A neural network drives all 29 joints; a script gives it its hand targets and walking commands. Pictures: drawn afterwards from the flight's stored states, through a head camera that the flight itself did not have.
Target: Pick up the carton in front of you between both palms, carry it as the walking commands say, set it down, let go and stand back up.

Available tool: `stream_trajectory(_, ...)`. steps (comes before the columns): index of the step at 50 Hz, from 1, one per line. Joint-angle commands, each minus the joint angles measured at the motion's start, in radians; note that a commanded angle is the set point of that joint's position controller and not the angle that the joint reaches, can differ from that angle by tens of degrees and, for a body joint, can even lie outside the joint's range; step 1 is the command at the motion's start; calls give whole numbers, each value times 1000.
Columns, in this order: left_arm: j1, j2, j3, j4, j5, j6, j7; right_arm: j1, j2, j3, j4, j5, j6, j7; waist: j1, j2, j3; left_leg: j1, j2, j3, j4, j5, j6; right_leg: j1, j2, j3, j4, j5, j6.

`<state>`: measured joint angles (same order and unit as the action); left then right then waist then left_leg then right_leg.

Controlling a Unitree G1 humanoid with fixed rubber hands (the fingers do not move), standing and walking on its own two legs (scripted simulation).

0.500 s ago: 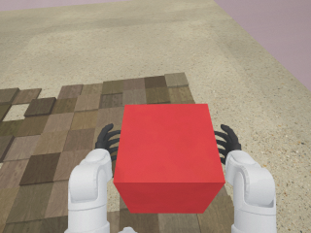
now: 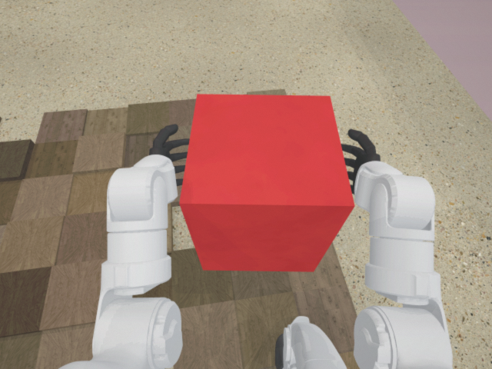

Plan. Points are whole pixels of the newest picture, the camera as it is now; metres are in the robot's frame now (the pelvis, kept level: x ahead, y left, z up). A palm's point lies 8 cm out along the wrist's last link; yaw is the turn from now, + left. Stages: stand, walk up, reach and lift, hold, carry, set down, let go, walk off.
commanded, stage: carry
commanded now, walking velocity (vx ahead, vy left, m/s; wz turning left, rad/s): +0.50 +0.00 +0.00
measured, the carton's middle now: (260, 191) +0.40 -0.01 +0.02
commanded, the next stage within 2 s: none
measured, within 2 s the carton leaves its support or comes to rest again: neither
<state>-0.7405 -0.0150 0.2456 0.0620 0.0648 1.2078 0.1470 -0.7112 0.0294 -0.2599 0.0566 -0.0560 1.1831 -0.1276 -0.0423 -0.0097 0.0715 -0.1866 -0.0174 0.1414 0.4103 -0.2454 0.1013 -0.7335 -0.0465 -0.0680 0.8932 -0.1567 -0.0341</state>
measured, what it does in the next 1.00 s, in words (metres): walks ahead: right foot, then left foot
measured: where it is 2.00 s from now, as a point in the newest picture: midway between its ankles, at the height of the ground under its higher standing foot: (248, 131)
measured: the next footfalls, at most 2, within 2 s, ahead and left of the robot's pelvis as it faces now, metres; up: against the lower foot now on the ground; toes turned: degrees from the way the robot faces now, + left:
right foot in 0.12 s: +0.29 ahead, -0.07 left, +0.00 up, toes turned -5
left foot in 0.56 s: +0.56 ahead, +0.10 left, +0.00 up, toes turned +6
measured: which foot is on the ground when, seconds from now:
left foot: down 0.00-0.12, up 0.14-0.54, down 0.56-1.00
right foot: up 0.00-0.10, down 0.12-0.56, up 0.58-1.00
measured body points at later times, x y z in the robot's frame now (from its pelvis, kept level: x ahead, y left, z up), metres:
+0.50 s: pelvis +0.34 +0.00 -0.01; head +0.40 -0.01 +0.44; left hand +0.71 +0.17 +0.10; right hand +0.72 -0.13 +0.09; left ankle +0.47 +0.13 -0.71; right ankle +0.25 -0.07 -0.74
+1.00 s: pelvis +0.65 +0.01 -0.01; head +0.67 +0.01 +0.44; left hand +1.02 +0.15 +0.10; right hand +1.01 -0.15 +0.10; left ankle +0.52 +0.10 -0.74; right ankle +0.78 -0.10 -0.73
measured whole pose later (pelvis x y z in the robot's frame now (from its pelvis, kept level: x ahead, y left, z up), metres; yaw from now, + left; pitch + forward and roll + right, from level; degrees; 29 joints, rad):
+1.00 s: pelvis +0.65 +0.01 -0.01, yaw +0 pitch +6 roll +1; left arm -0.61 -0.04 0.25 -0.01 0.09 1.21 0.12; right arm -0.64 0.04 -0.20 0.07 -0.06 1.18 -0.13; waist -0.06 -0.01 -0.05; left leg -0.11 -0.02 0.11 0.43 -0.41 0.04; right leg -0.59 -0.03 -0.07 0.55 -0.05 -0.03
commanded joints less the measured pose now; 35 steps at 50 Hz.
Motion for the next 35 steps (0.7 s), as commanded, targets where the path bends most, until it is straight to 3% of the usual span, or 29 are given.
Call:
stream_trajectory(1, -610, -1119, -687, -117, -372, -25, -195, -684, 1088, 699, -163, 446, 5, 256, -54, 119, -479, 472, 154, -111, 40, 805, 65, -5, 80, -112, -254, 125, -7)
stream_trajectory(2, -583, -1105, -694, -125, -362, -22, -198, -661, 1081, 713, -168, 444, 6, 259, -53, 127, -470, 450, 140, -88, 56, 839, 57, 69, 105, -139, -344, 169, -17)
stream_trajectory(3, -558, -1093, -700, -130, -356, -20, -203, -641, 1074, 726, -170, 441, 6, 262, -28, 152, -483, 397, 139, -66, 100, 931, 41, 204, 133, -156, -401, 209, -33)
stream_trajectory(4, -534, -1077, -704, -133, -350, -20, -210, -624, 1068, 740, -170, 440, 6, 265, 14, 165, -517, 341, 144, -35, 187, 983, 13, 368, 150, -164, -442, 260, -45)
stream_trajectory(5, -519, -1069, -710, -137, -348, -21, -217, -617, 1067, 755, -169, 438, 6, 269, 64, 141, -573, 269, 142, 12, 339, 919, -23, 579, 121, -147, -520, 353, -54)
stream_trajectory(6, -500, -1062, -711, -141, -346, -22, -226, -633, 1060, 768, -171, 439, 4, 273, 101, 71, -605, 93, 116, -8, 494, 627, -39, 787, 6, -18, -483, 440, -55)
stream_trajectory(7, -513, -1033, -705, -132, -340, -22, -233, -622, 1077, 783, -151, 442, 7, 279, 68, -150, -687, -166, 36, -62, 656, -142, -57, 1073, -253, 290, -300, 919, -124)
stream_trajectory(8, -465, -1012, -690, -87, -328, -23, -236, -589, 1068, 770, -137, 442, 14, 275, 121, -274, -803, -413, -63, -141, 995, -335, -78, 1261, -383, 595, -368, 635, -343)
stream_trajectory(9, -449, -1037, -706, -97, -351, -25, -245, -595, 1053, 770, -150, 434, 10, 270, 140, -192, -794, -513, -16, -201, 1066, -281, -60, 1242, -349, 581, -422, 426, -341)
stream_trajectory(10, -492, -1065, -731, -139, -384, -31, -253, -631, 1066, 775, -174, 435, 3, 264, 136, -148, -729, -580, 13, -214, 1045, -243, -52, 1179, -289, 504, -441, 381, -295)
stream_trajectory(11, -556, -1099, -760, -188, -420, -35, -262, -652, 1070, 775, -198, 431, -6, 255, 123, -72, -645, -603, 29, -193, 973, -192, -58, 1094, -253, 428, -456, 421, -251)
stream_trajectory(13, -644, -1140, -806, -257, -484, -42, -272, -642, 1063, 769, -224, 407, -18, 232, 111, -20, -632, -552, 50, -182, 873, -137, -65, 998, -224, 353, -475, 377, -208)
stream_trajectory(15, -665, -1142, -825, -288, -515, -47, -278, -598, 1048, 764, -228, 381, -30, 213, 102, -27, -633, -526, 58, -162, 767, -146, -74, 955, -216, 313, -491, 366, -206)
stream_trajectory(18, -635, -1111, -828, -276, -529, -47, -289, -544, 1008, 755, -213, 337, -39, 191, 103, -73, -606, -545, 49, -111, 586, -140, -79, 951, -202, 245, -481, 523, -212)
stream_trajectory(21, -582, -1076, -807, -233, -515, -41, -299, -525, 983, 758, -211, 317, -35, 183, 107, -121, -564, -491, 35, -61, 389, 48, -80, 925, -150, 145, -476, 618, -163)
stream_trajectory(24, -514, -1046, -772, -155, -473, -32, -305, -503, 973, 762, -172, 314, -17, 195, 115, -118, -489, -378, -10, 8, 142, 195, -85, 888, -100, 58, -479, 650, -117)
stream_trajectory(26, -482, -1033, -751, -101, -445, -28, -305, -507, 974, 760, -134, 327, -5, 213, 90, -148, -484, -222, -36, 52, 32, 285, -66, 853, -94, 11, -414, 726, -86)
stream_trajectory(27, -479, -1032, -741, -75, -435, -26, -304, -497, 976, 756, -104, 333, -1, 222, 49, -142, -523, -67, -44, 64, 0, 343, -41, 801, -85, -38, -285, 762, -58)
stream_trajectory(28, -479, -1031, -733, -50, -425, -24, -304, -488, 976, 747, -75, 338, 1, 232, -2, -108, -563, 99, 1, 30, -5, 331, -28, 696, -62, -67, -149, 623, -29)
stream_trajectory(29, -490, -1029, -725, -35, -420, -23, -304, -473, 968, 731, -56, 343, 3, 242, -32, 14, -604, 296, 181, -188, 78, 451, -3, 496, -34, -57, 39, 273, -8)
stream_trajectory(30, -494, -1059, -716, -13, -412, -19, -303, -500, 952, 710, -19, 338, -3, 247, -21, 288, -689, 544, 391, -588, 67, 443, 175, 160, 106, -7, 289, -309, 16)
stream_trajectory(31, -513, -1056, -709, -18, -408, -22, -299, -491, 1000, 722, -6, 370, -6, 257, -17, 274, -650, 538, 385, -660, 4, 315, 198, 25, 101, 73, 407, -398, -7)
stream_trajectory(32, -560, -1076, -707, -35, -411, -28, -293, -547, 1038, 731, -37, 400, -12, 267, -24, 208, -594, 480, 352, -589, -12, 311, 180, -24, 64, 96, 394, -351, -26)
stream_trajectory(33, -595, -1093, -706, -58, -413, -35, -283, -621, 1081, 747, -73, 434, -17, 273, -23, 95, -561, 413, 335, -520, -22, 340, 154, -10, 32, 103, 339, -289, -27)
stream_trajectory(34, -610, -1106, -704, -80, -414, -39, -272, -678, 1114, 764, -107, 467, -21, 277, -14, 60, -528, 336, 321, -467, -44, 355, 131, 18, 11, 97, 271, -247, -22)
stream_trajectory(35, -617, -1116, -704, -99, -414, -43, -260, -716, 1133, 776, -137, 491, -24, 277, -3, 66, -536, 291, 307, -428, -66, 327, 114, 64, 0, 96, 217, -219, -16)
